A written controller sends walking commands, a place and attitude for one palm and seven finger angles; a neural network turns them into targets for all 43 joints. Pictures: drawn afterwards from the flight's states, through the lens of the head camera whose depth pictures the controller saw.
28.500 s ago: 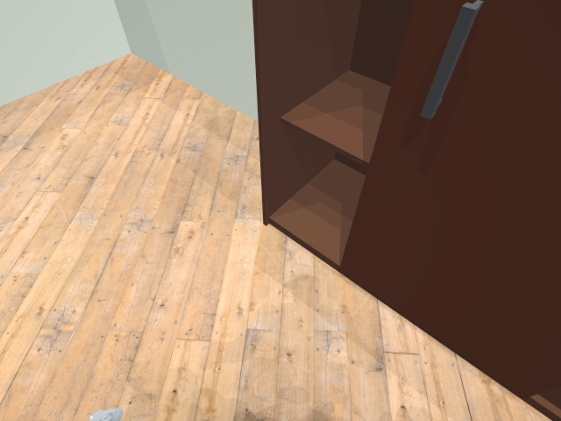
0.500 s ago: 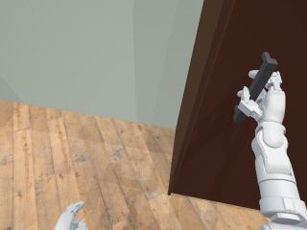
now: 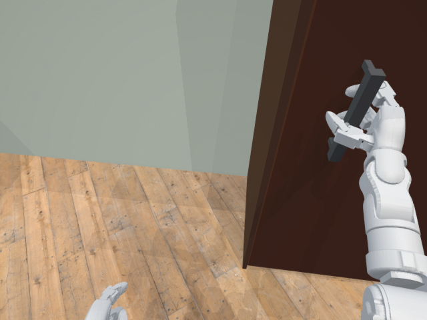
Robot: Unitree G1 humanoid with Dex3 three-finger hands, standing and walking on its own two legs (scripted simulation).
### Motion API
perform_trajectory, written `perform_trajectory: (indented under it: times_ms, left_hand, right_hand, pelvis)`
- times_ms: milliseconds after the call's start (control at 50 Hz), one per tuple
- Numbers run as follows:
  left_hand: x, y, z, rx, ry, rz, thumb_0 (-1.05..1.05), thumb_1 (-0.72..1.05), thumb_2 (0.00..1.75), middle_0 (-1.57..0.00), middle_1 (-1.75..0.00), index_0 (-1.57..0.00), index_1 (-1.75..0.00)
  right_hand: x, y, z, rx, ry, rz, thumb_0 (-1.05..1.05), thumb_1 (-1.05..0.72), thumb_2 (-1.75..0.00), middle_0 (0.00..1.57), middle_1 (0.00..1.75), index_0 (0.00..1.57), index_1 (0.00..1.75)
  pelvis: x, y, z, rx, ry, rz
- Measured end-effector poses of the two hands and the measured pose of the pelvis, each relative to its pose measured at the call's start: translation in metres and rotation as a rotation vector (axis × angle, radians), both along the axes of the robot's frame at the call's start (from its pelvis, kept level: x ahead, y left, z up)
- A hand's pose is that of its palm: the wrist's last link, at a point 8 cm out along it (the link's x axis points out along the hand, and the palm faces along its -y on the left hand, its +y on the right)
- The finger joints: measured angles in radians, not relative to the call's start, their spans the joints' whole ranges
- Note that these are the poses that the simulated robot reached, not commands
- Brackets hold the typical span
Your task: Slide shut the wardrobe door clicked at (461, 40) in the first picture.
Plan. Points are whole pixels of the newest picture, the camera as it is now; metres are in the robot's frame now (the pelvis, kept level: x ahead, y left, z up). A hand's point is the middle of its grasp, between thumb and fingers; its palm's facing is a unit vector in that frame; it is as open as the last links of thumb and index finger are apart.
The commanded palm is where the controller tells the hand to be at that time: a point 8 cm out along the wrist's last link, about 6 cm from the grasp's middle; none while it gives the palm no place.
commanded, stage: loosen the grip on the handle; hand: right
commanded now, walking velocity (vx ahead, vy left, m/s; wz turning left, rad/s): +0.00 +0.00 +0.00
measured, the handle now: (349, 115) +0.45 -0.23 +0.17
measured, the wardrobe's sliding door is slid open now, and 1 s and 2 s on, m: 0.00 0.00 0.00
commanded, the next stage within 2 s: slip the hand off the handle in 0.38 s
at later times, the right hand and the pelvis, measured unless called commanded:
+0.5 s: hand (338, 130) +0.41 -0.20 +0.17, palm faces +0.28 +0.95 -0.14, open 14.4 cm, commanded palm +0.37 -0.25 +0.17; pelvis +0.02 +0.01 +0.00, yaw +0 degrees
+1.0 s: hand (380, 134) +0.39 -0.26 +0.17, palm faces +0.33 +0.93 -0.16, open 14.7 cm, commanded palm +0.36 -0.31 +0.17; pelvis +0.00 +0.00 +0.00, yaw +0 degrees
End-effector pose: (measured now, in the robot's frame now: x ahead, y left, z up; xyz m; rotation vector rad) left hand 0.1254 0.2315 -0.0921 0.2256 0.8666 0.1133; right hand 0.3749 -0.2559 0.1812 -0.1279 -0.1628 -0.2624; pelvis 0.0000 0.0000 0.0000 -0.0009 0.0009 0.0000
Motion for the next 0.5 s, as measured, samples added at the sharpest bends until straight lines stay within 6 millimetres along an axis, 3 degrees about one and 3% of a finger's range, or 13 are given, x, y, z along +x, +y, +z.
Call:
perform_trajectory:
  times_ms: [60,220,360,500]
  left_hand:
    - [-0.001,0.009,-0.004,0.002,-0.004,0.007,0.01,0.9,0.9,-0.21,-0.3,-0.2,-0.3]
    - [-0.006,0.029,-0.01,0.021,0.045,0.053,0.01,0.91,0.9,-0.21,-0.3,-0.2,-0.3]
    - [-0.002,0.037,-0.011,0.032,0.058,0.077,0.01,0.91,0.9,-0.2,-0.3,-0.2,-0.3]
    - [0.008,0.031,-0.011,0.018,0.027,0.087,0.01,0.91,0.9,-0.2,-0.3,-0.2,-0.3]
  right_hand:
    - [0.001,0.008,-0.004,-0.079,0.038,-0.016,0.0,-0.16,-0.55,0.52,1.4,0.4,1.4]
    - [0.0,0.012,-0.007,-0.034,0.012,-0.036,0.0,0.36,-0.3,0.45,1.35,0.34,1.34]
    - [-0.001,0.011,-0.007,-0.057,0.012,-0.016,0.0,0.51,-0.23,0.44,1.32,0.31,1.26]
    - [-0.004,0.012,-0.007,-0.032,0.026,-0.013,-0.01,0.55,-0.21,0.42,1.26,0.27,1.23]
  pelvis:
    - [0.0,0.0,-0.001,0.004,0.004,-0.006]
    - [0.009,0.007,-0.002,-0.003,0.019,-0.004]
    - [0.015,0.009,-0.003,-0.004,0.021,-0.002]
    - [0.018,0.007,-0.003,-0.006,0.018,0.0]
